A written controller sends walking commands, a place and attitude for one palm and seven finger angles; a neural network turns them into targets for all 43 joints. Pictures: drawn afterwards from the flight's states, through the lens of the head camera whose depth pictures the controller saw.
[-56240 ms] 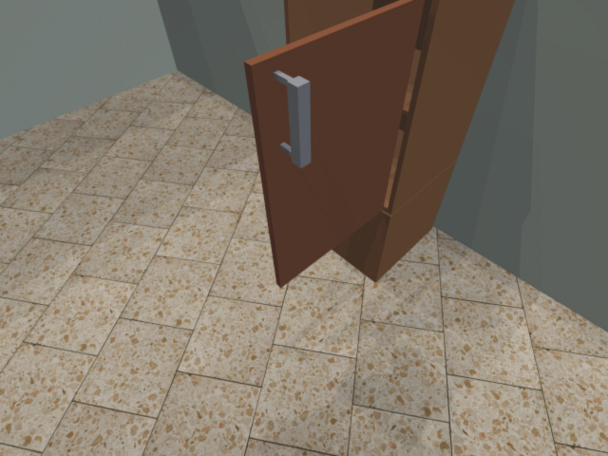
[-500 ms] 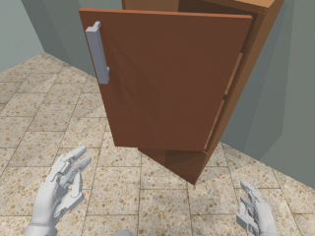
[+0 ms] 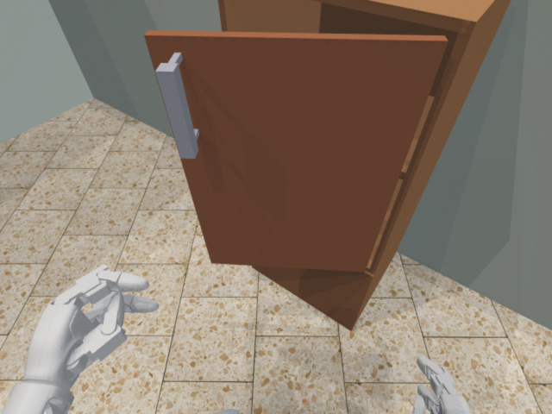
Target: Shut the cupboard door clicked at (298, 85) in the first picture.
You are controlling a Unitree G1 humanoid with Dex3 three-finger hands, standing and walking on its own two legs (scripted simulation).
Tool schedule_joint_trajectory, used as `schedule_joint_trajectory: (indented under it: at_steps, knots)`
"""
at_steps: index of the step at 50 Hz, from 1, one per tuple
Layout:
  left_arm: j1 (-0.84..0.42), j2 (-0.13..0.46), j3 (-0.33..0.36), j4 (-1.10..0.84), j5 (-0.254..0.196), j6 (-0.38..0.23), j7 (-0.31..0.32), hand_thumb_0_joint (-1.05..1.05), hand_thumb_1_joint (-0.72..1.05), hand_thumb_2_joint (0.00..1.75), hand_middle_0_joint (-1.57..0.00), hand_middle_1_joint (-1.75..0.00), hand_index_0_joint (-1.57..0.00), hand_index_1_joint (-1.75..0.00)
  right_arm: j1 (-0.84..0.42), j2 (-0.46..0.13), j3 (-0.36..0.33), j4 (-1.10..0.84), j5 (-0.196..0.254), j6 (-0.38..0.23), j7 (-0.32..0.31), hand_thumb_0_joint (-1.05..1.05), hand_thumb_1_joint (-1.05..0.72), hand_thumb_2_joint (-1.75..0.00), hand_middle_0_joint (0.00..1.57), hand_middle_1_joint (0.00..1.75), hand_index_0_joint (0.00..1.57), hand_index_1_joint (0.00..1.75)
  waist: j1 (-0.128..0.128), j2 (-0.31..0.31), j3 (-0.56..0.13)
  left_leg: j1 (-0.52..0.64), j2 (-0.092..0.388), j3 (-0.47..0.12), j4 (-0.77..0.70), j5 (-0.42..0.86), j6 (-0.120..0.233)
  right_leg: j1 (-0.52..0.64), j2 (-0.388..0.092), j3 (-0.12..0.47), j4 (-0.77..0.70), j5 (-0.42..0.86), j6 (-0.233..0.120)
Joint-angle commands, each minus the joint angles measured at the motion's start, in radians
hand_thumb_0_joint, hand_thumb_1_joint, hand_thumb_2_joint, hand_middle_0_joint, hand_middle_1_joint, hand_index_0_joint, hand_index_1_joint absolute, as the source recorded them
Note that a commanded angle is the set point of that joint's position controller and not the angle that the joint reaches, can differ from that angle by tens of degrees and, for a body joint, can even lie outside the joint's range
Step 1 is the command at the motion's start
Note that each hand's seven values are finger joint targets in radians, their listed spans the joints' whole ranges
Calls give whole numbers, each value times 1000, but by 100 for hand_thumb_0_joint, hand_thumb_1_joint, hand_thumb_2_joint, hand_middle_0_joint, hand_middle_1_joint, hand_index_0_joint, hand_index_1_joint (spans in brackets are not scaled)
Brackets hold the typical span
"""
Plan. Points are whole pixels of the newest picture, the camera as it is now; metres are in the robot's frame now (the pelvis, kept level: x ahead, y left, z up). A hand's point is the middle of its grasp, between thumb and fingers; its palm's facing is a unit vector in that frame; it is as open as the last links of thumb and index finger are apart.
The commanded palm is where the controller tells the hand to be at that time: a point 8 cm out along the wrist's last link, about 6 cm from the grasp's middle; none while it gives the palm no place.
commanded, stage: raise the hand and make a fist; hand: left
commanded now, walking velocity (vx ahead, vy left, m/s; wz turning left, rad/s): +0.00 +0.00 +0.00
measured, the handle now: (183, 107) +0.51 +0.18 +0.20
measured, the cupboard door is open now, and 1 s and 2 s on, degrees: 32 32 32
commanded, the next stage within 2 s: bring the fist close to the handle in 1.12 s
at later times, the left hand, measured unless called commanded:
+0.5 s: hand (84, 292) +0.22 +0.22 +0.16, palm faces +0.02 -1.00 -0.06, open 3.0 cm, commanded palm +0.19 +0.26 +0.17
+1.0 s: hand (88, 270) +0.22 +0.20 +0.19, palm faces +0.03 -1.00 -0.06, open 3.1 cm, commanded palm +0.19 +0.25 +0.20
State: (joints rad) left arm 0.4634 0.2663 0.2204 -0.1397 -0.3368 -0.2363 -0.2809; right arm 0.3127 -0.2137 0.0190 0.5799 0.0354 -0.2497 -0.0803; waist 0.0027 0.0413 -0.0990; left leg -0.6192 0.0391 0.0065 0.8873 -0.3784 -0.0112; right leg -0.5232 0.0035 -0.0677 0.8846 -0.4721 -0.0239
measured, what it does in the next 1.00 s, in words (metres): stands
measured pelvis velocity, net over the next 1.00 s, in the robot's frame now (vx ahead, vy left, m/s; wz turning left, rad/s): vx -0.01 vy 0.01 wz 0.01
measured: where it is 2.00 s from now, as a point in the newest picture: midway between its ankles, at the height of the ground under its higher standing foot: outside the picture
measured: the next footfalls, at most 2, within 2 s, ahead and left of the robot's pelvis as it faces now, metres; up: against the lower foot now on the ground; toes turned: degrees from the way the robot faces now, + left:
none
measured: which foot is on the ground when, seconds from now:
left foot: down 0.00-1.00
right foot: down 0.00-1.00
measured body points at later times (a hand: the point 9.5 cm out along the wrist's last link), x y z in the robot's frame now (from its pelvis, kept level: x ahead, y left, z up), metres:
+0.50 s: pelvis +0.00 +0.02 +0.03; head -0.01 +0.01 +0.48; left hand +0.21 +0.27 +0.16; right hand +0.21 -0.18 -0.03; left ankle +0.04 +0.13 -0.69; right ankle -0.01 -0.10 -0.69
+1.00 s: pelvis -0.01 +0.01 +0.04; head -0.05 -0.01 +0.49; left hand +0.21 +0.25 +0.20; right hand +0.19 -0.21 -0.02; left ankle +0.04 +0.13 -0.69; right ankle -0.01 -0.10 -0.69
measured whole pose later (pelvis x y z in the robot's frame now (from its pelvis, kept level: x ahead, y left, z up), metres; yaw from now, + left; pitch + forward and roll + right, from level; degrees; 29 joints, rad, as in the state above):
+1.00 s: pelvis -0.01 +0.01 +0.04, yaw +0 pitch -4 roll +0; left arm 0.21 0.29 0.23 -0.28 -0.31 0.17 -0.23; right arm 0.22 -0.26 0.07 0.61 0.06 -0.24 -0.09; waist 0.05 0.05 -0.03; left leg -0.24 0.02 0.01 0.55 -0.23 0.00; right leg -0.15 0.00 -0.06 0.54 -0.31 -0.01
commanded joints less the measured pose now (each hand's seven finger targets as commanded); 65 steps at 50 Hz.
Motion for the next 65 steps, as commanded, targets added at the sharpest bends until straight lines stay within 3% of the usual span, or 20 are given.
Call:
schedule_joint_trajectory:
  at_steps: [1, 8, 12, 14, 19, 21, 29, 33, 35, 38, 39, 42, 43, 47, 48, 50, 53, 54, 61, 65]
  knots:
    - [-30, 107, 55, -226, -19, -80, -8, 0, 90, 90, -93, -110, -93, -110, -123, -131, -48, -180, 3, -86, 1, 0, -90, -90, 20, 30, 20, 30, 30, -40, -102, 162, -40, -38, -132, 197, 38, 39, -2, 50, -185, 302, 36]
    - [-112, 154, 75, -313, -3, -45, 16, 0, 90, 90, -106, -124, -106, -124, -125, -145, -41, -171, 11, -101, -4, 0, -90, -90, 20, 30, 20, 30, 35, 1, -121, 256, -35, -47, -196, 198, 42, 80, 15, 17, -215, 263, 16]
    - [-148, 134, 51, -352, 4, 2, 33, 0, 90, 90, -113, -132, -113, -132, -136, -141, -25, -176, 12, -99, 0, 0, -90, -90, 20, 30, 20, 30, 37, 59, -94, 293, -31, -58, -247, 186, 34, 97, 21, -9, -231, 259, 9]
    - [-152, 125, 47, -328, 3, 42, 34, 0, 90, 90, -117, -136, -117, -136, -144, -140, -21, -176, 15, -92, 0, 0, -90, -90, 20, 30, 20, 30, 37, 14, -65, 295, -29, -57, -264, 181, 36, 110, 22, -9, -253, 264, 12]
    - [-227, 137, 53, -329, 1, 136, 26, 0, 90, 90, -126, -146, -126, -146, -162, -139, -3, -180, 19, -77, -6, 0, -90, -90, 20, 30, 20, 30, 41, 3, -38, 330, -29, -54, -310, 168, 37, 147, 20, -7, -308, 257, 13]
    - [-285, 144, 54, -363, 2, 158, 25, 0, 90, 90, -130, -150, -130, -150, -171, -139, 3, -177, 21, -74, -7, 0, -90, -90, 20, 30, 20, 30, 43, 41, -45, 360, -30, -53, -327, 181, 34, 167, 21, -9, -321, 269, 10]
    - [-410, 170, 77, -375, 5, 245, 25, 0, 90, 90, -130, -150, -130, -150, -210, -132, 19, -157, 26, -70, -12, 0, -90, -90, 20, 30, 20, 30, 53, 38, -51, 430, -34, -46, -382, 206, 38, 235, 16, -2, -391, 283, 9]
    - [-464, 204, 103, -357, 2, 296, 26, 0, 90, 90, -130, -150, -130, -150, -232, -135, 23, -146, 31, -68, -16, 0, -90, -90, 20, 30, 20, 30, 63, -2, -21, 444, -35, -49, -412, 187, 39, 254, 14, 3, -434, 254, 10]
    - [-492, 198, 107, -347, -4, 326, 24, 0, 90, 90, -130, -150, -130, -150, -243, -132, 26, -145, 34, -66, -18, 0, -90, -90, 20, 30, 20, 30, 65, 10, -17, 457, -39, -41, -420, 184, 40, 252, 10, 7, -449, 246, 13]
    - [-435, 198, 134, -281, -15, 364, 23, 0, 90, 90, -130, -150, -130, -150, -250, -138, 21, -140, 36, -61, -15, 0, -90, -90, 20, 30, 20, 30, 74, -50, -4, 453, -40, -34, -419, 194, 40, 266, 5, 23, -473, 247, 18]
    - [-431, 160, 105, -286, -16, 371, 18, 0, 90, 90, -130, -150, -130, -150, -255, -132, 22, -142, 37, -57, -12, 0, -90, -90, 20, 30, 20, 30, 69, -43, -2, 456, -43, -26, -419, 203, 41, 266, 1, 22, -472, 262, 19]
    - [-455, 169, 105, -330, -11, 373, 27, 0, 90, 90, -130, -150, -130, -150, -258, -132, 20, -151, 36, -52, -7, 0, -90, -90, 20, 30, 20, 30, 69, -9, -4, 468, -47, -22, -421, 199, 40, 263, 2, 23, -475, 259, 19]
    - [-440, 198, 122, -332, -2, 367, 34, 0, 90, 90, -130, -150, -130, -150, -259, -138, 16, -147, 35, -52, -7, 0, -90, -90, 20, 30, 20, 30, 68, -50, 4, 460, -42, -17, -411, 202, 42, 265, -3, 38, -487, 252, 23]
    - [-489, 186, 108, -380, 11, 332, 50, 0, 90, 90, -130, -150, -130, -150, -258, -131, 15, -151, 30, -55, -9, 0, -90, -90, 20, 30, 20, 30, 60, -3, 4, 482, -46, -15, -421, 186, 42, 253, 2, 29, -488, 218, 22]
    - [-481, 224, 133, -373, 17, 323, 59, 0, 90, 90, -130, -150, -130, -150, -254, -138, 14, -143, 27, -56, -11, 0, -90, -90, 20, 30, 20, 30, 63, -19, 16, 473, -42, -14, -415, 183, 43, 251, -1, 41, -501, 208, 22]
    - [-492, 194, 106, -378, 23, 314, 61, 0, 90, 90, -130, -150, -130, -150, -255, -130, 15, -145, 28, -60, -12, 0, -90, -90, 20, 30, 20, 30, 58, 30, 14, 487, -46, -12, -422, 172, 43, 244, 1, 36, -500, 195, 21]
    - [-467, 209, 122, -332, 17, 315, 60, 0, 90, 90, -130, -150, -130, -150, -251, -137, 13, -135, 27, -64, -16, 0, -90, -90, 20, 30, 20, 30, 58, -36, 39, 468, -44, -12, -414, 159, 43, 243, -7, 56, -526, 164, 27]
    - [-474, 177, 95, -336, 17, 317, 51, 0, 90, 90, -130, -150, -130, -150, -256, -132, 13, -137, 27, -65, -17, 0, -90, -90, 20, 30, 20, 30, 56, -15, 32, 476, -47, -7, -412, 162, 45, 241, -10, 58, -527, 161, 28]
    - [-477, 180, 99, -342, 8, 320, 38, 0, 90, 90, -130, -150, -130, -150, -255, -137, 12, -138, 27, -75, -18, 0, -90, -90, 20, 30, 20, 30, 58, -25, 7, 483, -46, -13, -404, 187, 46, 248, -8, 47, -505, 206, 30]
    - [-591, 149, 50, -317, 19, 312, 52, 0, 90, 90, -130, -150, -130, -150, -245, -137, 13, -120, 28, -82, -22, 0, -90, -90, 20, 30, 20, 30, 36, -10, 9, 498, -44, -20, -408, 181, 48, 227, 1, 31, -483, 226, 28]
